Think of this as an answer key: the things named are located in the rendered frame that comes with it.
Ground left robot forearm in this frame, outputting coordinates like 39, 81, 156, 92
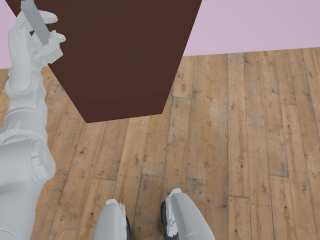
0, 64, 48, 146

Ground robot left thigh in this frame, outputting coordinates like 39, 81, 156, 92
92, 203, 127, 240

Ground cupboard door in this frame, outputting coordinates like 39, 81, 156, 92
12, 0, 198, 102

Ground left robot hand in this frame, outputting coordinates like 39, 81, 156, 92
8, 10, 66, 73

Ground left robot upper arm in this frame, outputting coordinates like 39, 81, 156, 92
0, 138, 56, 240

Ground left robot shin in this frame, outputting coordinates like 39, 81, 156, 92
100, 199, 127, 240

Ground handle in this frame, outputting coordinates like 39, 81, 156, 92
20, 0, 50, 46

